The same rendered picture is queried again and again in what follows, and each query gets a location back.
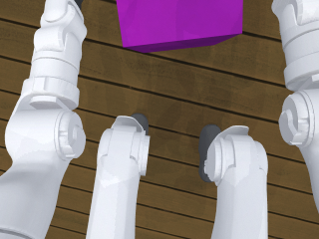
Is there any carton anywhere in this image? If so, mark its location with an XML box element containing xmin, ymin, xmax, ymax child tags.
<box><xmin>116</xmin><ymin>0</ymin><xmax>243</xmax><ymax>53</ymax></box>

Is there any right robot thigh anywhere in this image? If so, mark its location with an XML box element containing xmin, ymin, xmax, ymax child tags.
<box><xmin>208</xmin><ymin>134</ymin><xmax>268</xmax><ymax>239</ymax></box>

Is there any left robot foot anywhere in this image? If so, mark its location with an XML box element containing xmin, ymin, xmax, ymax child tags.
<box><xmin>131</xmin><ymin>113</ymin><xmax>149</xmax><ymax>136</ymax></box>

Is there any right robot upper arm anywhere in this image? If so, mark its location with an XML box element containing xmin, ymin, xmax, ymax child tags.
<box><xmin>278</xmin><ymin>89</ymin><xmax>319</xmax><ymax>213</ymax></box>

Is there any left robot hand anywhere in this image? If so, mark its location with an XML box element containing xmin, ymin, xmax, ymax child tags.
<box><xmin>74</xmin><ymin>0</ymin><xmax>84</xmax><ymax>10</ymax></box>

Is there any left robot forearm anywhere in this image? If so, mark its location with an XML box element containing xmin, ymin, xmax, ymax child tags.
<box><xmin>5</xmin><ymin>0</ymin><xmax>88</xmax><ymax>153</ymax></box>

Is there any left robot upper arm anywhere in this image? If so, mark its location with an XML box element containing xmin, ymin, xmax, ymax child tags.
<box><xmin>0</xmin><ymin>109</ymin><xmax>86</xmax><ymax>239</ymax></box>

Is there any right robot forearm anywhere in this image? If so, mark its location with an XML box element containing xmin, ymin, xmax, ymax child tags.
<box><xmin>271</xmin><ymin>0</ymin><xmax>319</xmax><ymax>92</ymax></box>

